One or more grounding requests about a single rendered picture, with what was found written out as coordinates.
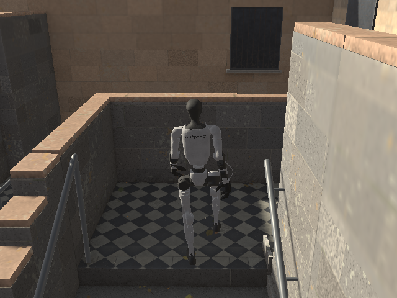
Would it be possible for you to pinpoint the left robot forearm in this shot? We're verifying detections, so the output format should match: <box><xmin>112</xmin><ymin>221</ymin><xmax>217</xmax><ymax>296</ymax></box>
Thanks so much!
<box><xmin>169</xmin><ymin>151</ymin><xmax>178</xmax><ymax>169</ymax></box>

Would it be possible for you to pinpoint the left robot hand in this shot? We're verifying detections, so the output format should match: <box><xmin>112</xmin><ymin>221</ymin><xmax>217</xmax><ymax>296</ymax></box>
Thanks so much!
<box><xmin>171</xmin><ymin>166</ymin><xmax>186</xmax><ymax>177</ymax></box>

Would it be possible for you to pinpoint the right robot forearm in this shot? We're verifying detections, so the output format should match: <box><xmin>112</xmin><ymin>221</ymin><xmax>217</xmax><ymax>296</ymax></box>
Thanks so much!
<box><xmin>217</xmin><ymin>152</ymin><xmax>230</xmax><ymax>184</ymax></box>

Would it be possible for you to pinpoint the robot right thigh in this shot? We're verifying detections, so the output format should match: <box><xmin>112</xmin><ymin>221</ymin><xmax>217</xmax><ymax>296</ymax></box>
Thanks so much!
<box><xmin>207</xmin><ymin>171</ymin><xmax>220</xmax><ymax>197</ymax></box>

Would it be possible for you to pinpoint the left robot upper arm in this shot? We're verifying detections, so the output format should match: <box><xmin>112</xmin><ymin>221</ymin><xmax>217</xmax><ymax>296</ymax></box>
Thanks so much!
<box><xmin>171</xmin><ymin>126</ymin><xmax>183</xmax><ymax>159</ymax></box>

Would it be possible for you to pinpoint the right robot hand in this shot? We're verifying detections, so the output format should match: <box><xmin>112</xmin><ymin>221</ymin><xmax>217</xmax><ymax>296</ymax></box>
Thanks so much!
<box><xmin>216</xmin><ymin>182</ymin><xmax>231</xmax><ymax>200</ymax></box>

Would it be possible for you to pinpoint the robot right shin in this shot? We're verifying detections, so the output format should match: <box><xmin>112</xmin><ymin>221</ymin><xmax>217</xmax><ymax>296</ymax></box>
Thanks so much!
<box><xmin>212</xmin><ymin>189</ymin><xmax>220</xmax><ymax>225</ymax></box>

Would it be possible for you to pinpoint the right robot upper arm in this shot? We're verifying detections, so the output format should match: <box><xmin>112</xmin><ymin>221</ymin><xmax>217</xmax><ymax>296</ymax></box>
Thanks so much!
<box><xmin>208</xmin><ymin>125</ymin><xmax>223</xmax><ymax>161</ymax></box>

